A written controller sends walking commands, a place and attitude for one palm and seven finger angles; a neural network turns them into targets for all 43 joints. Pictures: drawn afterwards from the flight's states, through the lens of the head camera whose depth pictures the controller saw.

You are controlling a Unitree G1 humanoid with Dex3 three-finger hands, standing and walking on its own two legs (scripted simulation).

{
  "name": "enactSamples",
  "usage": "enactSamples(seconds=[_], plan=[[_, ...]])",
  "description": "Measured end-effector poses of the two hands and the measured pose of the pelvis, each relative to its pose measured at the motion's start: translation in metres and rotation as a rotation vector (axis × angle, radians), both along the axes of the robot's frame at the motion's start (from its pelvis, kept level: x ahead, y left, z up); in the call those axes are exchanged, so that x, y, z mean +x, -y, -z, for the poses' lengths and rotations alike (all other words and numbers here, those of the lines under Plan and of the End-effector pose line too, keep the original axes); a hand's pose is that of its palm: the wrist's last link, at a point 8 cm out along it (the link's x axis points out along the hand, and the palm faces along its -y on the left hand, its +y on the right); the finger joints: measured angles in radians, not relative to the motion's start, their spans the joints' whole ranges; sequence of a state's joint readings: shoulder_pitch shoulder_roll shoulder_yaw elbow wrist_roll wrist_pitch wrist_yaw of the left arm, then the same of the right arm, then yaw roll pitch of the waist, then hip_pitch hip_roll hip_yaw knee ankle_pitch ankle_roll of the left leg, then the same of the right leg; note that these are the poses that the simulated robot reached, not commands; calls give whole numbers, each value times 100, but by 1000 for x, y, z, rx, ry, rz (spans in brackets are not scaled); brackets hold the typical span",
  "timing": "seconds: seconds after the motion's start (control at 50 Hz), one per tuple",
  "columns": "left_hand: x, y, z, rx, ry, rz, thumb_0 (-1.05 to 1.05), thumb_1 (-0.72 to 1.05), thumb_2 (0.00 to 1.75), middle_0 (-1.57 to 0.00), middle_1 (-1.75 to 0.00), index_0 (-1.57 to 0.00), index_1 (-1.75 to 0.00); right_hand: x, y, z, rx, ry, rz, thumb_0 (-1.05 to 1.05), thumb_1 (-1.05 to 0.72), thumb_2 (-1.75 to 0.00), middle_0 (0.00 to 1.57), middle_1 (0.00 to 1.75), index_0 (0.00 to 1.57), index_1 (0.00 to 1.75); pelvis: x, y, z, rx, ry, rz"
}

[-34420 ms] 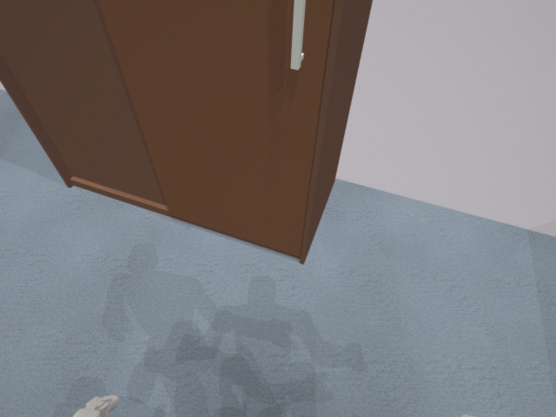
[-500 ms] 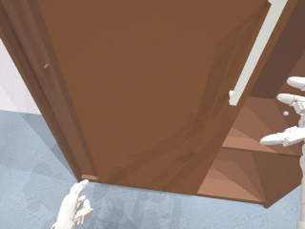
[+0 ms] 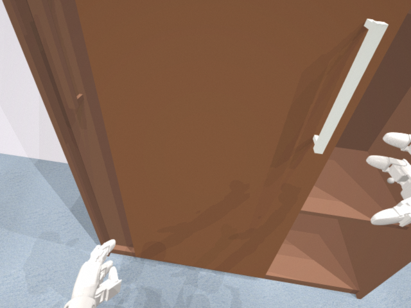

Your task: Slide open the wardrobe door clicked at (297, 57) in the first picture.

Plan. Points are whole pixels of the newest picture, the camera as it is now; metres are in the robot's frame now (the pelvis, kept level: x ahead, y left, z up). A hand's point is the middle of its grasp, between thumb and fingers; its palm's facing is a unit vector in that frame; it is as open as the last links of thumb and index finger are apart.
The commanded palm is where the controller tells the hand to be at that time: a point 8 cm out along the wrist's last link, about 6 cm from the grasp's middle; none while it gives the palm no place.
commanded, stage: draw the hand back to the body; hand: right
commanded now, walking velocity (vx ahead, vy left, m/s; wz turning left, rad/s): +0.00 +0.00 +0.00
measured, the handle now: (340, 94) +0.47 -0.27 +0.25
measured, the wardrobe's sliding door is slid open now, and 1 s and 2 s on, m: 0.45 0.45 0.45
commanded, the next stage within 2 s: step back with the hand held close in 1.26 s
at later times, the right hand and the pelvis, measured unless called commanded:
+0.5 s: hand (397, 215) +0.23 -0.29 +0.17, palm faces +0.49 +0.83 -0.28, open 12.6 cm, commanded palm +0.18 -0.32 +0.18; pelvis +0.01 -0.02 +0.00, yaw +0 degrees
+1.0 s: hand (390, 229) +0.21 -0.28 +0.16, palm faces +0.43 +0.82 -0.37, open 7.9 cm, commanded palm +0.17 -0.31 +0.17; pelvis +0.03 -0.02 +0.01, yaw +0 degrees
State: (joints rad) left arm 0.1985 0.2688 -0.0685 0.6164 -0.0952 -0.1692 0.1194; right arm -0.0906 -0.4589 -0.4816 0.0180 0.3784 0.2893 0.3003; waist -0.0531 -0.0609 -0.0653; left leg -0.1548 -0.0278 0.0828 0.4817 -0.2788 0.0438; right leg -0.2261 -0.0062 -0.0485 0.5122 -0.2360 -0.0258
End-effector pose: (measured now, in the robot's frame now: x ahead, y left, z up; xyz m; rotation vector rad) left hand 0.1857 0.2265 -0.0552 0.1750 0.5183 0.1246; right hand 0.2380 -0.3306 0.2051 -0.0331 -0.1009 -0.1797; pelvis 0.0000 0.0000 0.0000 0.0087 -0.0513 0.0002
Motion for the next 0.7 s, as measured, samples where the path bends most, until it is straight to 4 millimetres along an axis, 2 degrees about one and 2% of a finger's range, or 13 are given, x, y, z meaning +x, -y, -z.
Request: enactSamples(seconds=[0.1,0.16,0.2,0.24,0.34,0.42,0.54,0.7], plan=[[5,3,-4,4,14,18,1,90,90,-20,-30,-20,-30,-16,8,16,22,-38,45,-1,55,-20,26,115,25,115,-1,0,1,3,4,4],[9,6,-6,11,23,31,1,90,90,-20,-30,-20,-30,-24,4,26,14,-72,52,-1,54,-20,25,114,25,114,-2,2,1,5,10,9],[10,10,-6,14,32,39,1,90,90,-20,-30,-20,-30,-28,-2,26,-2,-64,40,-1,52,-21,25,113,24,113,-2,3,1,6,13,12],[11,14,-6,30,34,66,1,90,90,-20,-30,-20,-30,-32,-5,21,-104,-35,103,-1,48,-23,25,111,24,111,-3,4,1,9,12,13],[6,21,0,36,-24,93,1,90,90,-21,-30,-20,-30,-45,0,19,-236,42,269,-1,36,-29,25,104,24,103,-4,6,-2,7,0,10],[-2,23,10,38,-92,90,1,90,90,-21,-30,-20,-30,-53,1,23,-277,54,325,-1,23,-35,25,96,24,96,1,11,-3,5,4,4],[-8,25,21,36,-162,70,1,90,90,-21,-30,-20,-30,-52,-7,26,-314,57,314,-1,3,-45,24,84,23,84,10,17,-5,0,10,1],[1,24,17,24,-155,37,1,90,90,-21,-30,-20,-30,-46,-12,24,-359,49,267,0,-26,-59,23,67,22,67,22,20,-6,-2,13,-14]])
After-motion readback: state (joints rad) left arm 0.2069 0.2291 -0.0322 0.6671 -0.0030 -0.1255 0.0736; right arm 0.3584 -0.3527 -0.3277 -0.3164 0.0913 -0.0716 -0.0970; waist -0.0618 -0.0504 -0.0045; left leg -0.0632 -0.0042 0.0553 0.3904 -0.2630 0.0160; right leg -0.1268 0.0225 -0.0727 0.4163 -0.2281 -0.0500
